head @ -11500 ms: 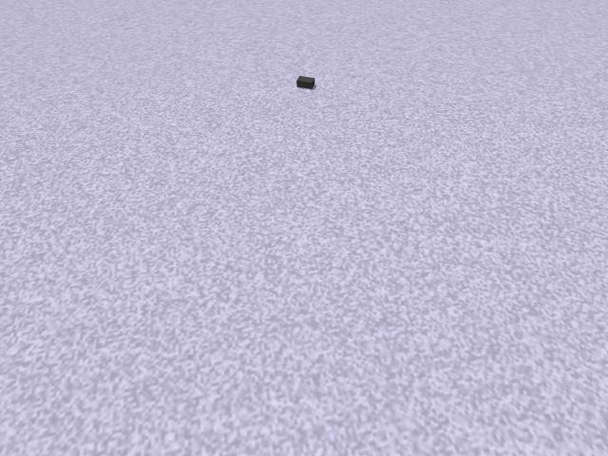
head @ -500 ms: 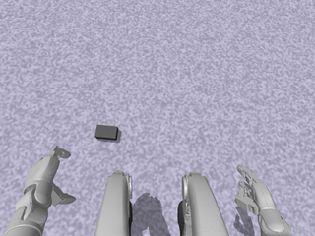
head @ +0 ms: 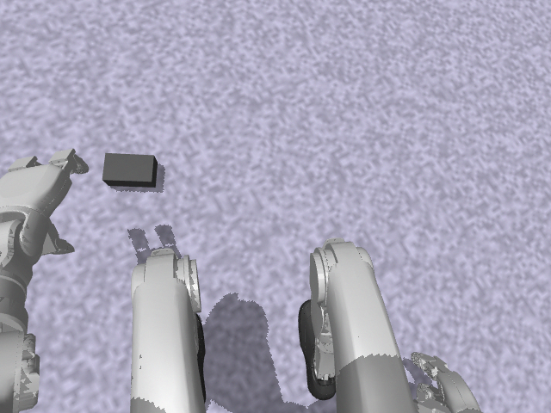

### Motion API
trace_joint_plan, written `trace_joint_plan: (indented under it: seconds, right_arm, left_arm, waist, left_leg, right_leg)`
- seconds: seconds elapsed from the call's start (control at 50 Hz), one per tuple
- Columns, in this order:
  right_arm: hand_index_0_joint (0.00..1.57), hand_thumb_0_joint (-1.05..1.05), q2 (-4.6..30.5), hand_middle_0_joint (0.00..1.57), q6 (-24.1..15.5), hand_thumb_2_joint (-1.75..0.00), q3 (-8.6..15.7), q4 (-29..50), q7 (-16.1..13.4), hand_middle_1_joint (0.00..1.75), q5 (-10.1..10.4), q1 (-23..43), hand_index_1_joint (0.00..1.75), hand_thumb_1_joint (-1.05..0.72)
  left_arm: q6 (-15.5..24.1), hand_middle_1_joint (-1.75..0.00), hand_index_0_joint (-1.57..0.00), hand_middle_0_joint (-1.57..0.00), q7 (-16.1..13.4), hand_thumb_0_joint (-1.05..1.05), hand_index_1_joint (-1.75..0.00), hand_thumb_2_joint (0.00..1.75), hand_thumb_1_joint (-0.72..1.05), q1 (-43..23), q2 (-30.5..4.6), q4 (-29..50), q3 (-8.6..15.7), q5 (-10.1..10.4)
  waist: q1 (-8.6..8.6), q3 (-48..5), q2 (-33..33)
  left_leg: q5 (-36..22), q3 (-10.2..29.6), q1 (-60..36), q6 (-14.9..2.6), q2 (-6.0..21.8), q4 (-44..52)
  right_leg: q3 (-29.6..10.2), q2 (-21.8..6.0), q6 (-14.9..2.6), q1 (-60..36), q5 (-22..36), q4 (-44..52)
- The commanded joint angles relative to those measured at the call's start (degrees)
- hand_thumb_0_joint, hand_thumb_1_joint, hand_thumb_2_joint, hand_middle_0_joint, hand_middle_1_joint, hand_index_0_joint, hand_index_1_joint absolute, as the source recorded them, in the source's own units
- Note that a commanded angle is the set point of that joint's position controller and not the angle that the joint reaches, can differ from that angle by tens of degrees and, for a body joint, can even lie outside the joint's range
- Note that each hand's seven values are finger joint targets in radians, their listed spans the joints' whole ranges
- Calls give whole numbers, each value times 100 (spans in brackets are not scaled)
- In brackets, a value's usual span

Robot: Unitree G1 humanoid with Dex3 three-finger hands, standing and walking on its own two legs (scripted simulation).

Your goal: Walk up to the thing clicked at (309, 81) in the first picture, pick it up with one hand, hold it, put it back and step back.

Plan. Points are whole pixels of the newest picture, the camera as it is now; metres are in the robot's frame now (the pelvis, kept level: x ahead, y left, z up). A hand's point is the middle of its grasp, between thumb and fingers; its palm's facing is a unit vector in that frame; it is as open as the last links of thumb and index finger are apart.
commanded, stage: rise first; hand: left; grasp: from above
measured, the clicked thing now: (131, 170) +0.54 +0.28 -0.37
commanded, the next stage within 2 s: none
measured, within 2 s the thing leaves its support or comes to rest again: neither
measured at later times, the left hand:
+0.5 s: hand (73, 193) +0.44 +0.32 -0.20, palm faces -0.49 -0.02 -0.87, open 13.6 cm
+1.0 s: hand (83, 184) +0.46 +0.32 -0.23, palm faces -0.49 -0.01 -0.87, open 13.1 cm
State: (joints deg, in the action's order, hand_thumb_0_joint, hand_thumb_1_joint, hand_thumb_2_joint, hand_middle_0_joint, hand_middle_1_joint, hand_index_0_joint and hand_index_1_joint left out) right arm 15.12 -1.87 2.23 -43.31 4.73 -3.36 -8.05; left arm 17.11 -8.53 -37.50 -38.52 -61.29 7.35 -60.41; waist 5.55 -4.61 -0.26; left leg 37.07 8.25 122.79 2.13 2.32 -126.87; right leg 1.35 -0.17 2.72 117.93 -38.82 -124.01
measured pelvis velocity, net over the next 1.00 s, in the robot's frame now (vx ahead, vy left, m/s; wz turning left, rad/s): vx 0.01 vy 0.01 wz -0.06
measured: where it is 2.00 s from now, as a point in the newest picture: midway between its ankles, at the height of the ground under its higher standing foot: (255, 372)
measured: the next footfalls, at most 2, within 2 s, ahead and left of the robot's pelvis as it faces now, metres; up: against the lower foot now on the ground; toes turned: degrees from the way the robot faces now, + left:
none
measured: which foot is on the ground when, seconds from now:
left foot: down 0.00-1.00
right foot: down 0.00-1.00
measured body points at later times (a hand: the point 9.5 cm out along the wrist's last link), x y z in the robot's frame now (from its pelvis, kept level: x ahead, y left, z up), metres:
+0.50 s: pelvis +0.00 +0.00 -0.05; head +0.23 +0.07 +0.33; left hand +0.46 +0.32 -0.15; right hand +0.07 -0.28 -0.16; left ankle +0.09 +0.14 -0.35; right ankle +0.10 -0.14 -0.35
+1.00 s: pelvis +0.01 +0.01 -0.07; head +0.26 +0.08 +0.30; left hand +0.49 +0.32 -0.18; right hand +0.07 -0.27 -0.17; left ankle +0.09 +0.14 -0.35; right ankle +0.10 -0.14 -0.35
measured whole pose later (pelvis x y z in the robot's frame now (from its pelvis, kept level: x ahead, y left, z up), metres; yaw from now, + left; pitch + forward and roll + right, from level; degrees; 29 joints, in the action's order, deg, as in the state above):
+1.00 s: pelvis +0.01 +0.01 -0.07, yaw -3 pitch +33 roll -9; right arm 14.8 1.8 -4.0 -43.2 7.1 -10.8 -5.3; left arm 21.5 -19.2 -52.9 -49.6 -80.2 7.2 -77.0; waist 12.3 -0.8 2.1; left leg 39.2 11.9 134.4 2.3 1.0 -140.2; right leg 2.7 1.0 3.8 127.7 -40.8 -135.3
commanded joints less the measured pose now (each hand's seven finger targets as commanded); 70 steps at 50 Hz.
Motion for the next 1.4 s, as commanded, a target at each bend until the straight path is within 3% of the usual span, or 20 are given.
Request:
trace_joint_plan:
  seconds: [0.0, 0.06, 0.14, 0.2, 0.26, 0.28, 0.36, 0.38, 0.42, 0.44, 0.5, 0.56, 0.64, 0.84, 0.88, 0.94, 1.04, 1.16, 1.18, 1.38]
  right_arm:
    - [20, 0, 1298, 20, 14, -90, 386, 277, -31, 30, -105, -888, 30, -90]
    - [20, 0, 1342, 20, 82, -90, 361, 287, 2, 30, -153, -831, 30, -90]
    - [20, 0, 1326, 20, 192, -90, 264, 216, 44, 30, -258, -921, 30, -90]
    - [20, 0, 1380, 20, 231, -90, 242, 195, 61, 30, -324, -904, 30, -90]
    - [20, 0, 1378, 20, 259, -90, 200, 195, 80, 30, -374, -858, 30, -90]
    - [20, 0, 1387, 20, 273, -90, 174, 129, 76, 30, -398, -851, 30, -90]
    - [20, 0, 1381, 20, 315, -90, 114, 120, 94, 30, -493, -818, 30, -90]
    - [20, 0, 1386, 20, 336, -90, 95, 26, 107, 30, -526, -869, 30, -90]
    - [20, 0, 1428, 20, 325, -90, 90, 112, 112, 30, -538, -765, 30, -90]
    - [20, 0, 1409, 20, 356, -90, 60, 6, 119, 30, -552, -825, 30, -90]
    - [20, 0, 1371, 20, 379, -90, 7, 4, 129, 30, -640, -828, 30, -90]
    - [20, 0, 1420, 20, 360, -90, 18, 95, 140, 30, -676, -725, 30, -90]
    - [20, 0, 1430, 20, 352, -90, -46, 58, 146, 30, -741, -730, 30, -90]
    - [20, 0, 1453, 20, 342, -90, -116, 68, 155, 30, -748, -800, 30, -91]
    - [20, 0, 1440, 20, 351, -90, -136, 101, 168, 30, -764, -798, 30, -90]
    - [20, 0, 1472, 20, 365, -90, -145, 105, 167, 30, -769, -799, 30, -90]
    - [20, 0, 1485, 20, 396, -90, -213, 93, 197, 30, -793, -842, 30, -91]
    - [20, 0, 1513, 20, 396, -90, -245, 110, 210, 30, -822, -815, 30, -91]
    - [20, 0, 1530, 20, 398, -90, -251, 114, 211, 30, -825, -831, 30, -91]
    - [20, 0, 1548, 20, 355, -90, -362, 122, 217, 30, -886, -858, 30, -91]
  left_arm:
    - [147, -87, -15, -16, -424, 0, -88, 96, -45, -1639, -1898, 314, 443, -283]
    - [228, -86, -16, -16, -500, 0, -87, 94, -44, -2132, -2024, 379, 368, -464]
    - [282, -86, -15, -16, -633, 0, -87, 95, -46, -2003, -2075, -332, 357, -702]
    - [384, -87, -16, -16, -707, 0, -87, 93, -44, -2376, -2316, -255, 382, -939]
    - [493, -86, -16, -16, -812, 0, -86, 91, -43, -2722, -2222, -259, 238, -1036]
    - [482, -87, -16, -15, -854, 0, -86, 91, -42, -2517, -2283, -710, 274, -1108]
    - [619, -85, -18, -17, -1002, 0, -85, 90, -42, -2951, -2458, -449, 274, -1323]
    - [578, -86, -17, -17, -1027, 0, -86, 90, -42, -2659, -2413, -902, 259, -1417]
    - [627, -87, -17, -16, -1092, 0, -87, 91, -43, -2935, -2379, -699, 203, -1440]
    - [612, -87, -17, -16, -1116, 0, -87, 90, -43, -2772, -2408, -1115, 186, -1518]
    - [633, -87, -18, -17, -1223, 0, -86, 89, -41, -2974, -2600, -952, 305, -1612]
    - [650, -88, -20, -18, -1286, 0, -86, 86, -38, -3274, -2539, -740, 191, -1577]
    - [563, -88, -22, -19, -1363, 0, -85, 84, -36, -3115, -2525, -1174, 190, -1598]
    - [419, -88, -23, -21, -1336, 0, -85, 83, -35, -3179, -2778, -1098, 267, -1531]
    - [428, -87, -24, -21, -1313, 0, -84, 82, -34, -3169, -2698, -1185, 205, -1504]
    - [466, -87, -24, -21, -1298, 0, -84, 83, -35, -3208, -2795, -1007, 259, -1521]
    - [506, -88, -22, -21, -1297, 0, -86, 85, -37, -3085, -2755, -1171, 248, -1478]
    - [585, -88, -22, -20, -1353, 0, -86, 85, -37, -3252, -2793, -1215, 224, -1530]
    - [589, -84, -20, -22, -1363, 0, -86, 92, -42, -3204, -2833, -1288, 241, -1558]
    - [562, -86, -26, -24, -1504, 0, -84, 82, -33, -3475, -2985, -1433, 244, -1652]
  waist:
    - [27, -3661, -1074]
    - [82, -3683, -1352]
    - [240, -3472, -983]
    - [185, -3729, -1414]
    - [329, -3596, -1319]
    - [367, -3393, -1261]
    - [363, -3597, -1369]
    - [394, -3511, -1411]
    - [436, -3510, -1490]
    - [506, -3387, -1457]
    - [465, -3640, -1517]
    - [508, -3690, -1648]
    - [594, -3474, -1579]
    - [575, -3636, -1622]
    - [662, -3514, -1543]
    - [571, -3665, -1743]
    - [658, -3483, -1575]
    - [729, -3438, -1680]
    - [738, -3394, -1743]
    - [836, -3358, -1801]
  left_leg:
    - [-282, -545, -2814, -327, -156, 1363]
    - [-217, -495, -2817, -304, -154, 1281]
    - [-359, -579, -2347, -363, -210, 978]
    - [-548, -556, -2617, -313, -201, 877]
    - [-479, -545, -2404, -325, -219, 734]
    - [-371, -545, -2292, -336, -205, 682]
    - [-576, -589, -2291, -335, -233, 514]
    - [-618, -576, -2325, -332, -226, 495]
    - [-613, -537, -2407, -313, -214, 485]
    - [-490, -492, -2289, -310, -198, 469]
    - [-711, -560, -2265, -334, -222, 317]
    - [-783, -543, -2331, -324, -217, 265]
    - [-725, -527, -2135, -333, -219, 193]
    - [-873, -522, -2099, -346, -220, 65]
    - [-794, -516, -1940, -355, -212, 24]
    - [-932, -515, -2154, -336, -206, 16]
    - [-1037, -469, -2081, -347, -204, -23]
    - [-886, -429, -2023, -330, -191, -40]
    - [-922, -435, -2082, -325, -193, -38]
    - [-897, -419, -1964, -341, -190, -113]
  right_leg:
    - [559, 161, -460, -1216, 476, 1228]
    - [606, 157, -482, -924, 458, 1022]
    - [619, 176, -449, -1052, 559, 994]
    - [645, 185, -479, -893, 694, 782]
    - [677, 208, -462, -726, 652, 738]
    - [691, 213, -448, -645, 561, 739]
    - [702, 226, -440, -738, 711, 629]
    - [721, 233, -448, -677, 753, 558]
    - [770, 228, -449, -516, 752, 480]
    - [808, 253, -452, -408, 661, 428]
    - [764, 257, -428, -622, 871, 417]
    - [781, 266, -432, -516, 951, 321]
    - [810, 264, -415, -440, 932, 264]
    - [789, 270, -406, -589, 1110, 214]
    - [802, 281, -393, -597, 1063, 228]
    - [796, 285, -407, -597, 1143, 189]
    - [830, 286, -389, -603, 1225, 177]
    - [874, 300, -405, -485, 1124, 126]
    - [872, 299, -404, -463, 1127, 128]
    - [878, 308, -386, -524, 1180, 119]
